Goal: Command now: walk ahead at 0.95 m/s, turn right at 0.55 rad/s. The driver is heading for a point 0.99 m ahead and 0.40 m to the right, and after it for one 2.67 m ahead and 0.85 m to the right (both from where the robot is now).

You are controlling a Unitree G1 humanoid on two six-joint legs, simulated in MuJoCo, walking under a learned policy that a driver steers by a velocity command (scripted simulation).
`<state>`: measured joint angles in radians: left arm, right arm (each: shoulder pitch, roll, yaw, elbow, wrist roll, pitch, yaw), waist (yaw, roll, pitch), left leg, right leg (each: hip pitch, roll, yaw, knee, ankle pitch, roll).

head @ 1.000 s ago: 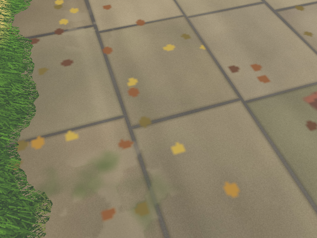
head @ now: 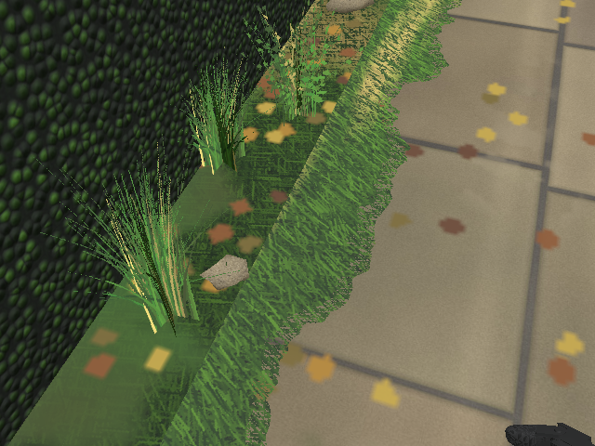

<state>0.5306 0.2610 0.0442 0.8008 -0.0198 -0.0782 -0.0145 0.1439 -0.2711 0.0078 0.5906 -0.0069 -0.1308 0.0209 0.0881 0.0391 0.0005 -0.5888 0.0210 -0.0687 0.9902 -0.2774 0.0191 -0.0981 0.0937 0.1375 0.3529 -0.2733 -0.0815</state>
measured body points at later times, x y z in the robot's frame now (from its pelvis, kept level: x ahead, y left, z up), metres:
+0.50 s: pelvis +0.41 -0.02 -0.02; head +0.42 -0.06 +0.43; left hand +0.74 +0.10 -0.06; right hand +0.26 -0.29 -0.15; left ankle +0.32 +0.17 -0.74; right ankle +0.54 -0.21 -0.68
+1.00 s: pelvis +0.79 -0.27 -0.01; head +0.79 -0.31 +0.43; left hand +1.02 -0.09 -0.11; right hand +0.80 -0.63 -0.05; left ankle +1.08 -0.35 -0.70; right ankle +0.63 -0.21 -0.74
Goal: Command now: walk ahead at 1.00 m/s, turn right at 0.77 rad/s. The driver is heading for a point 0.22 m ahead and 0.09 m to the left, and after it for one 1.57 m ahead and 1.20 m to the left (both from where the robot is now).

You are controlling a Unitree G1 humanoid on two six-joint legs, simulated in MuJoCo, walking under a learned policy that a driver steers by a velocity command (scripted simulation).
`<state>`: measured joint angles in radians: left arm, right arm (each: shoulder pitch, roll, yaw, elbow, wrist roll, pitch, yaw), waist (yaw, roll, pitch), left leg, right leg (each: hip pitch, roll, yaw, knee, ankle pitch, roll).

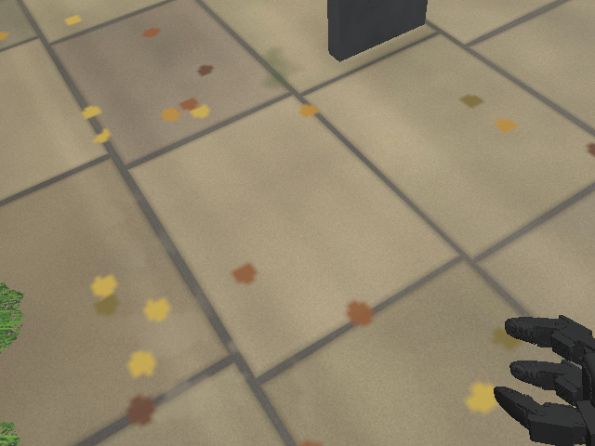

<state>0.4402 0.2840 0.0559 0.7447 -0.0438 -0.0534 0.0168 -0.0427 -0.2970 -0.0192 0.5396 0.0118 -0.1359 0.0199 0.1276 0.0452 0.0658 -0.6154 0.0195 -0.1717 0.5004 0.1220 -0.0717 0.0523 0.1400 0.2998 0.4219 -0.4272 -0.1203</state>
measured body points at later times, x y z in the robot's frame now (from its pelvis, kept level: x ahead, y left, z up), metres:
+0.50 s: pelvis +0.42 +0.03 -0.01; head +0.43 +0.02 +0.44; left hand +0.70 +0.26 -0.01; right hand +0.39 -0.24 -0.14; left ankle +0.25 +0.16 -0.72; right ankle +0.55 -0.10 -0.73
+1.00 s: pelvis +0.80 +0.17 -0.04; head +0.83 +0.20 +0.41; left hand +0.69 +0.43 -0.15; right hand +1.11 +0.07 -0.11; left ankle +0.88 +0.27 -0.73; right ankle +0.69 -0.09 -0.60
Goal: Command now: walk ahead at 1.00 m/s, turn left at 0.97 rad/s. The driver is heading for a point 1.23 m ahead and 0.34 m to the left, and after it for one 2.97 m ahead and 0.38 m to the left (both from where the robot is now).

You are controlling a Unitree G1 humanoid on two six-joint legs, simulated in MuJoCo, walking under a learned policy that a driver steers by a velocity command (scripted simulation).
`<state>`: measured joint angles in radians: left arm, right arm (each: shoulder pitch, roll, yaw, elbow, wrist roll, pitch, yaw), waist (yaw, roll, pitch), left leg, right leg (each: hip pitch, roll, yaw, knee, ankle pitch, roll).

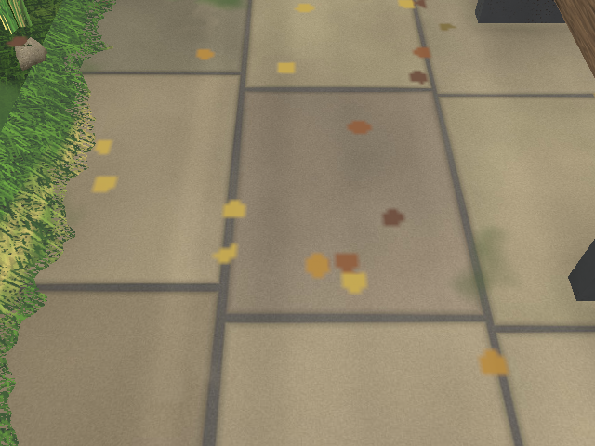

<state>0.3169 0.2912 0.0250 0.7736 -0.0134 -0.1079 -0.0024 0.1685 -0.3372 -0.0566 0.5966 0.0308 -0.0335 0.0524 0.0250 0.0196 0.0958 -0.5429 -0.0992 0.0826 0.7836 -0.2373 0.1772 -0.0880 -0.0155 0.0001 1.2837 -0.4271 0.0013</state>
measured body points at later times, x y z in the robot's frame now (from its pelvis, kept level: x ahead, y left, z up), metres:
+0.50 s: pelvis +0.44 -0.05 +0.03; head +0.46 -0.03 +0.48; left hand +0.44 +0.26 -0.06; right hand +0.67 -0.25 -0.07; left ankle +0.29 +0.00 -0.58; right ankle +0.54 -0.16 -0.69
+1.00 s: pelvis +0.75 +0.21 +0.03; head +0.75 +0.23 +0.48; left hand +0.63 +0.48 -0.07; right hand +1.02 +0.11 -0.08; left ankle +0.75 +0.26 -0.69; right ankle +0.84 +0.03 -0.58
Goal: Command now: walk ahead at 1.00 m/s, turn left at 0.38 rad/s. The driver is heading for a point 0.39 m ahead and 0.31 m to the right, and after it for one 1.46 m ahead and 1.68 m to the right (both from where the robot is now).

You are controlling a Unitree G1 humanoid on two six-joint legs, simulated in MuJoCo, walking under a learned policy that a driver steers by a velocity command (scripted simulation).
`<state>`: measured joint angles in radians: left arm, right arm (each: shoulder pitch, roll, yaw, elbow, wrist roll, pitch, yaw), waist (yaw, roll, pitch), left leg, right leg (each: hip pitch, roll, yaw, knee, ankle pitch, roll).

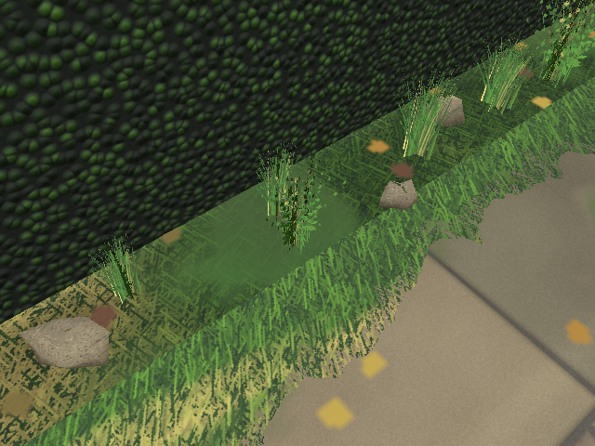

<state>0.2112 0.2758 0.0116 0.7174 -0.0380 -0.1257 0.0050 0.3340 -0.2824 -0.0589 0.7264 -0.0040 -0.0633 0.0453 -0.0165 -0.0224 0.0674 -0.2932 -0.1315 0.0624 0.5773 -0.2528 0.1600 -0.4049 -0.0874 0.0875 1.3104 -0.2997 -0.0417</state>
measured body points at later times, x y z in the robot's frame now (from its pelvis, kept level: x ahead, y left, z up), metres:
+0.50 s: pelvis +0.48 -0.07 +0.01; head +0.51 -0.04 +0.45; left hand +0.55 +0.20 -0.12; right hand +0.60 -0.33 -0.09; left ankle +0.38 +0.07 -0.61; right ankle +0.53 -0.15 -0.72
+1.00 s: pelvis +0.78 -0.19 -0.01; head +0.80 -0.20 +0.44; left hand +0.98 +0.05 -0.10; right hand +0.73 -0.54 -0.09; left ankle +0.81 +0.03 -0.68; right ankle +0.74 -0.30 -0.72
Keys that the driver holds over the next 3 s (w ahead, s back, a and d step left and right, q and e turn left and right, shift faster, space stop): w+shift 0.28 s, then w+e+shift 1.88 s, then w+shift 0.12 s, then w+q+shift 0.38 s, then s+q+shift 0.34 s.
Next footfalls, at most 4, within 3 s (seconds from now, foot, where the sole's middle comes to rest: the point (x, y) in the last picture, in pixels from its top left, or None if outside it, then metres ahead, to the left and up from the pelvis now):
0.34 right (363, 408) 0.57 -0.15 -0.76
0.64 left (273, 307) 0.84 0.06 -0.76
0.94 right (422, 328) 0.78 -0.31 -0.76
1.18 left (375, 235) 1.08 -0.23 -0.76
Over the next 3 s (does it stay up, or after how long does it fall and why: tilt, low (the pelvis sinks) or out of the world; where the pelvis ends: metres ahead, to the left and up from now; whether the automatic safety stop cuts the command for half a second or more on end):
stays up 1.23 -1.62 -0.02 its command is cut before an obstacle after 0.5 s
